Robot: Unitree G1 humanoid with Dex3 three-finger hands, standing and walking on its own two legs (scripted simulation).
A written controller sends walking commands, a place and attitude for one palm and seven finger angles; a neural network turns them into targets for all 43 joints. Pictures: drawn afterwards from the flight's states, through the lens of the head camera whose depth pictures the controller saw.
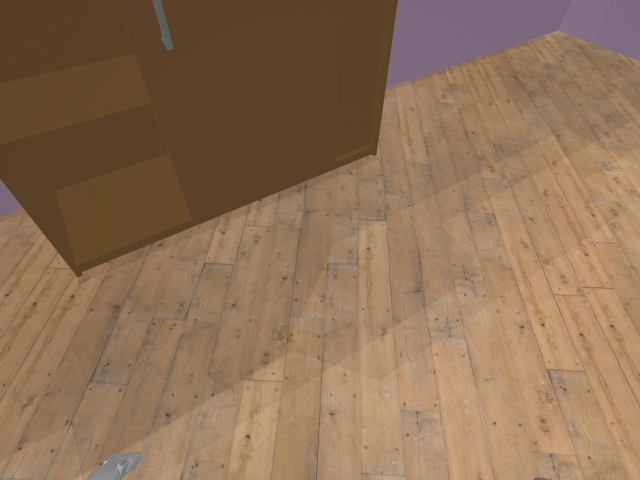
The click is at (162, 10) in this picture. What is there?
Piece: wardrobe's sliding door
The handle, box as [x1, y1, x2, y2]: [153, 0, 173, 49]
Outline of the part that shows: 153,0 163,36 161,37 162,41 167,49 172,49 173,47 160,0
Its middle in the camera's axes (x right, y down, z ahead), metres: -0.45 -0.67 +1.03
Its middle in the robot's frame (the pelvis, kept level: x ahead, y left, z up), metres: +1.21 +0.53 +0.15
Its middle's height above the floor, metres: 0.92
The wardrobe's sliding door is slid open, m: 0.46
